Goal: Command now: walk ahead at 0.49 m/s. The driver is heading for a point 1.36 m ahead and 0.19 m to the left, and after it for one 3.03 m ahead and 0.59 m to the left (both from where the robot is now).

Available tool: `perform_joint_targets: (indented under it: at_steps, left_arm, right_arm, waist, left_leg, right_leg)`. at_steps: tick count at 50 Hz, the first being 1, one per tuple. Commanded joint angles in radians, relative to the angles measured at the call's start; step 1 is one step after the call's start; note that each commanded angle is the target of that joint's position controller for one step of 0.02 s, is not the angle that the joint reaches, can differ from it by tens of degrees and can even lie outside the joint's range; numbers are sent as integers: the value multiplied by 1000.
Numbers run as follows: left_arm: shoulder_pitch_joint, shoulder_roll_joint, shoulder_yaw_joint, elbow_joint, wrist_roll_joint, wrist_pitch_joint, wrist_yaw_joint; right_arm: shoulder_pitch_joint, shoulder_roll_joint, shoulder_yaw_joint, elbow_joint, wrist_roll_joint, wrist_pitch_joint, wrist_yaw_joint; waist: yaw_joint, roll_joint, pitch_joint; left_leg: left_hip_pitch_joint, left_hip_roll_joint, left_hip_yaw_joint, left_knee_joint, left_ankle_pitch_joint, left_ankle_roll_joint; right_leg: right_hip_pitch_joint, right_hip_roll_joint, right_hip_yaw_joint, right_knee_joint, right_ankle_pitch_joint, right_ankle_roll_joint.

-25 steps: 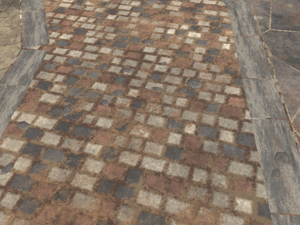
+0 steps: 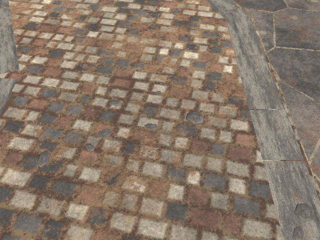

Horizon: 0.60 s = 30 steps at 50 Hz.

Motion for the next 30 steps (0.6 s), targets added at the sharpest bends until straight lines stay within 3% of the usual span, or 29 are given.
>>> perform_joint_targets:
  at_steps: [1,6,9,11,13,14,15,16,17,18,19,20,21,22,24,26,30]
  left_arm:
    - [40,48,14,-42,14,6,9]
    - [-155,30,6,-93,3,-7,-7]
    - [-236,37,2,-124,-7,-11,-25]
    - [-255,51,5,-142,-9,-19,-39]
    - [-195,79,16,-136,-8,-27,-46]
    - [-94,108,34,-108,-6,-30,-44]
    - [94,169,62,-54,-4,-33,-38]
    - [261,284,90,-26,17,-30,-32]
    - [302,257,83,-10,12,-23,-38]
    - [234,178,57,-22,7,-26,-40]
    - [140,136,44,-47,7,-25,-38]
    - [60,108,33,-60,10,-24,-43]
    - [21,81,25,-64,15,-26,-47]
    - [13,69,21,-57,19,-26,-51]
    - [46,83,26,-31,18,-32,-51]
    - [82,109,34,-11,19,-32,-41]
    - [137,117,33,14,14,-17,-20]
  right_arm:
    - [-40,-131,-21,-54,0,-19,-19]
    - [61,-164,-28,-31,20,-2,-36]
    - [110,-168,-30,-8,26,10,-36]
    - [119,-173,-34,-1,26,20,-39]
    - [96,-187,-40,-3,27,31,-41]
    - [73,-184,-38,-9,24,37,-41]
    - [64,-151,-25,-21,13,39,-41]
    - [136,-61,6,-50,1,24,-36]
    - [177,-22,20,-38,17,-2,-30]
    - [103,-141,-9,-50,41,-21,-26]
    - [21,-165,-16,-76,50,-27,-26]
    - [-18,-153,-18,-82,39,-23,-32]
    - [-23,-144,-26,-82,25,-11,-37]
    - [-4,-120,-25,-77,22,4,-38]
    - [15,-88,-24,-72,20,25,-40]
    - [-43,-92,-29,-95,14,31,-43]
    - [-190,-75,-29,-141,11,26,-38]
  waist:
    - [47,71,52]
    - [-25,76,52]
    - [-52,87,71]
    - [-46,95,74]
    - [0,113,44]
    - [59,112,-12]
    - [134,81,-134]
    - [147,-115,-306]
    - [135,-270,-395]
    - [133,-170,-277]
    - [108,-106,-175]
    - [75,-29,-104]
    - [44,-27,-66]
    - [22,-41,-50]
    - [4,-35,-30]
    - [8,-17,-3]
    - [42,-21,25]
  left_leg:
    - [-105,285,-218,-211,61,175]
    - [5,269,-158,-187,77,122]
    - [102,306,-170,-146,54,117]
    - [166,339,-186,-103,62,106]
    - [194,352,-190,-26,174,86]
    - [183,317,-158,93,338,65]
    - [91,254,-105,324,396,34]
    - [-262,130,-22,729,102,-35]
    - [-509,31,-114,956,-419,-53]
    - [-605,99,-190,1053,-389,-30]
    - [-614,154,-164,1040,-295,-16]
    - [-570,195,-142,978,-211,-21]
    - [-517,227,-143,911,-158,-25]
    - [-465,239,-140,879,-127,-31]
    - [-449,240,-125,838,-89,-45]
    - [-514,244,-123,758,-16,-61]
    - [-555,233,-106,524,164,-75]
  right_leg:
    - [-30,-48,2,-131,150,31]
    - [5,6,-45,-472,321,42]
    - [0,23,-48,-564,277,35]
    - [8,32,-46,-609,203,10]
    - [111,60,-67,-650,131,-20]
    - [252,93,-94,-674,116,-42]
    - [509,69,-62,-660,138,-82]
    - [915,-187,300,-671,103,-212]
    - [1061,-297,670,-833,-28,-302]
    - [965,-264,592,-853,-68,-251]
    - [825,-229,435,-864,-5,-212]
    - [682,-183,323,-901,84,-193]
    - [590,-142,246,-936,133,-176]
    - [532,-117,198,-967,158,-169]
    - [490,-97,133,-999,253,-183]
    - [503,-97,95,-1016,325,-189]
    - [538,-74,31,-1034,327,-164]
